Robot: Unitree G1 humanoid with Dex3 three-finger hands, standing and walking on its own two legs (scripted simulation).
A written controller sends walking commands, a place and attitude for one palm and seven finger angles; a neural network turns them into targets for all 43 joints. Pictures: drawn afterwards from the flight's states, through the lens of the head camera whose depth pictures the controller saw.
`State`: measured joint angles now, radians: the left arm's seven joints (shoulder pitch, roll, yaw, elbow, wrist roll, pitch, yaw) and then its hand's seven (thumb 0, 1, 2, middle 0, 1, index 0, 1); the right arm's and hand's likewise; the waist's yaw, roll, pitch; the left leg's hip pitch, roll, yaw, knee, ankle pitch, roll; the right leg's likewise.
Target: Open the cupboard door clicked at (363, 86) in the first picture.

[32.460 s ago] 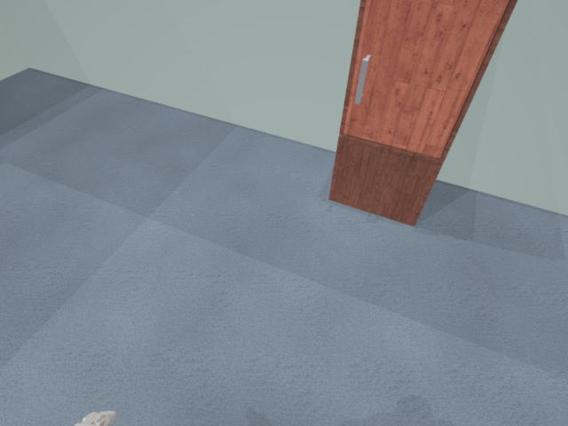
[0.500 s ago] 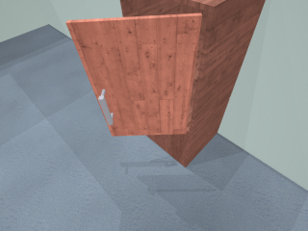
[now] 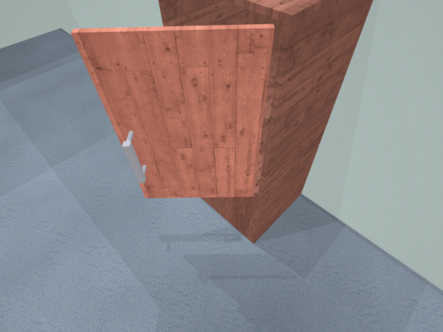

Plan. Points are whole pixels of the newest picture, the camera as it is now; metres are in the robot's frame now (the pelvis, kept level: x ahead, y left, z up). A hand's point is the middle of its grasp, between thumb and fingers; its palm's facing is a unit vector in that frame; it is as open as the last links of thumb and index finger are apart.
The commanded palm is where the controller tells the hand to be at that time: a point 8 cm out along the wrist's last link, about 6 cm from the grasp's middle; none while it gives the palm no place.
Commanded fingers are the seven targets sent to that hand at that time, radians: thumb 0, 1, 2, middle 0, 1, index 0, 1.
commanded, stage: look again from close up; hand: left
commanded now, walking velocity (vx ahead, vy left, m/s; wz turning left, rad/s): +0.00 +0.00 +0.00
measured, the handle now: (136, 158) +0.56 +0.28 -0.09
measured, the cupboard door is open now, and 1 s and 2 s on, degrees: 45 45 45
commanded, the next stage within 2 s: shuffle to correct the standing spot in 0.08 s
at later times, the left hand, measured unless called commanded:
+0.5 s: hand out of the picture +0.01 +0.19 -0.18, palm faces +0.10 -0.97 -0.22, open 7.4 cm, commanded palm none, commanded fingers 0.00 0.90 0.90 -0.20 -0.30 -0.20 -0.30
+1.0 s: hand out of the picture +0.07 +0.20 -0.17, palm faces +0.04 -0.97 -0.23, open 7.2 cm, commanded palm none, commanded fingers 0.00 0.90 0.90 -0.20 -0.30 -0.20 -0.30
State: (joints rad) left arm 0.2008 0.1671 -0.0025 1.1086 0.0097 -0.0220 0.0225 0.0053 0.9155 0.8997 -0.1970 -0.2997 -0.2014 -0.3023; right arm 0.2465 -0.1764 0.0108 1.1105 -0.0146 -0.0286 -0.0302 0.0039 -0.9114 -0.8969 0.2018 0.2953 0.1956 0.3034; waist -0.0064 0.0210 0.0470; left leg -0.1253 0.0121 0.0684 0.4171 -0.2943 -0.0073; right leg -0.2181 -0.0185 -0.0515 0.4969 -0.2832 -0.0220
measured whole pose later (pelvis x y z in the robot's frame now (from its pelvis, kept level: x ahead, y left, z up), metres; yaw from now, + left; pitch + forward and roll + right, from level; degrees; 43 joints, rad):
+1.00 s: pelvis +0.03 +0.02 +0.00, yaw +2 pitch +0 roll +1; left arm 0.20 0.17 0.02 1.09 0.01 -0.01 0.04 0.00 0.94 0.90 -0.20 -0.30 -0.20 -0.30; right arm 0.27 -0.13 0.00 1.13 -0.01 -0.02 -0.05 0.01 -0.92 -0.90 0.20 0.30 0.20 0.30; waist -0.02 0.00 0.04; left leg -0.14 0.00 0.10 0.44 -0.30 0.01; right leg -0.21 -0.01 -0.05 0.51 -0.30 -0.03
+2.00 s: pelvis -0.03 +0.03 +0.00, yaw +3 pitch -3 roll +0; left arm 0.21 0.28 0.02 1.02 0.01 -0.02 0.01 0.01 0.91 0.90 -0.20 -0.30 -0.20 -0.30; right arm 0.21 -0.28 -0.01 1.02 -0.02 -0.02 -0.01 0.00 -0.91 -0.90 0.20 0.30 0.20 0.30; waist 0.00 0.00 -0.01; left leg -0.18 0.00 0.08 0.45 -0.22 0.04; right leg -0.20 -0.02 -0.07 0.43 -0.18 -0.01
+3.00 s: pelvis +0.04 +0.07 +0.00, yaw +1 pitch -1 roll -1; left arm 0.29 0.16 0.05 1.01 0.02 0.01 0.05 0.02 0.93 0.90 -0.20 -0.30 -0.20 -0.30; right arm 0.26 -0.15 -0.06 1.06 -0.01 0.00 -0.05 0.01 -0.92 -0.90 0.20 0.30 0.20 0.30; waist -0.01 0.01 0.06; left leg -0.18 0.00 0.14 0.60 -0.28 0.05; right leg -0.25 -0.03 -0.04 0.62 -0.19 0.00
